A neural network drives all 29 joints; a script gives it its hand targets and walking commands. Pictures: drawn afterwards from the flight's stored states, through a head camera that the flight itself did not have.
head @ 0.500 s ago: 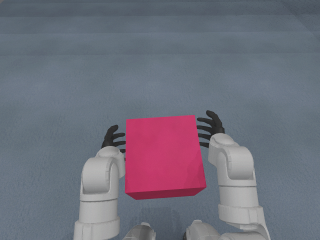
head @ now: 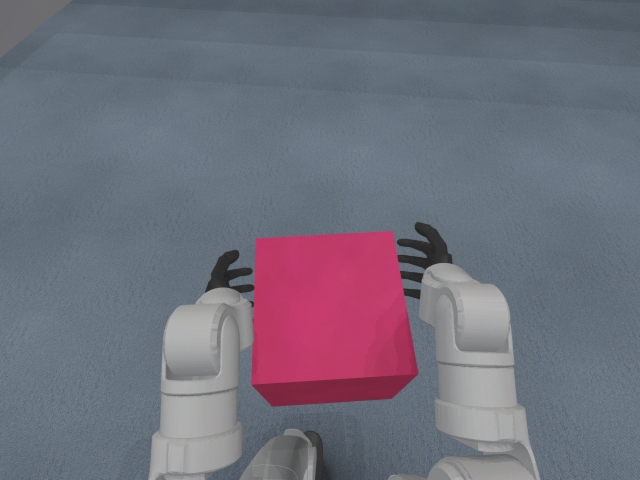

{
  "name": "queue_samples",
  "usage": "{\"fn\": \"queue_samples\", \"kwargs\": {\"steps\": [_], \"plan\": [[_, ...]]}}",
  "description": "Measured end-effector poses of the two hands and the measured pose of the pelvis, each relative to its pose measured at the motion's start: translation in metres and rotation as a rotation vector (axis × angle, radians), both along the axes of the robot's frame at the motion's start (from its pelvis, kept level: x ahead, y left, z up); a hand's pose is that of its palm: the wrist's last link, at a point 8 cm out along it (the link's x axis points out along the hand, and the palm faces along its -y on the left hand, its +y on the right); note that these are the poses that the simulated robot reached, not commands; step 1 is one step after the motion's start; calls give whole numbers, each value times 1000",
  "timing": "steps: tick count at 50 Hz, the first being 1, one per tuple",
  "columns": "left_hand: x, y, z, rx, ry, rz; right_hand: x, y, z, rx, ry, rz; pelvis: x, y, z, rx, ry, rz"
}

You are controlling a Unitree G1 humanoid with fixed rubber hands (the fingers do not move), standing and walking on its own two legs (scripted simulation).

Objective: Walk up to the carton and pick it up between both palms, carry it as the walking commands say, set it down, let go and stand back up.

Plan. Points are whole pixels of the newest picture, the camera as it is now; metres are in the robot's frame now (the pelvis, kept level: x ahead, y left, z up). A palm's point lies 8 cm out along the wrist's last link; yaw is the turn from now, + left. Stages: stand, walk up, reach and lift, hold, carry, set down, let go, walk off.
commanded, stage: carry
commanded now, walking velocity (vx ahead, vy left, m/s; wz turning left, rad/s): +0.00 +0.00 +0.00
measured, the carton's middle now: (328, 324) +0.30 +0.02 -0.02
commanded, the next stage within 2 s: none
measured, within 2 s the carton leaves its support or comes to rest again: neither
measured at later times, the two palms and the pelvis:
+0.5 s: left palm (184, 358) +0.21 +0.16 +0.10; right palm (436, 325) +0.25 -0.09 +0.11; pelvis -0.06 +0.02 +0.00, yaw +2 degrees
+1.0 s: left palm (190, 447) +0.14 +0.15 +0.05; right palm (450, 411) +0.18 -0.10 +0.06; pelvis -0.13 +0.01 +0.00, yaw +2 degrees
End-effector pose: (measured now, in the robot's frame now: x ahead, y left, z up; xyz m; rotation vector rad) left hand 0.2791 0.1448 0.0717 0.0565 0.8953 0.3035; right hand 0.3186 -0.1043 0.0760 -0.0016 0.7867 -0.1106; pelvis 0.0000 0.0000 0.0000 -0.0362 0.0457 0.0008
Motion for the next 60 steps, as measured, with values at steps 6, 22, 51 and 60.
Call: {"fn": "queue_samples", "kwargs": {"steps": [6, 22, 51, 60], "plan": [[-1, -4, 17, -4, -56, -35, -15, -3, 17, -23, -51, -64, -8, 9, -3, 20, -13, 42], [-61, 19, 26, 5, -37, -48, -66, 15, 30, 13, -29, 5, -47, 20, 11, -3, -42, 41], [-141, 8, -18, -25, -27, -85, -143, 1, -16, 12, -20, 18, -128, 10, -2, 31, -23, 38], [-146, -4, 0, -9, -82, -108, -151, -11, 6, 26, -88, 2, -134, 3, -1, 38, -19, 52]]}}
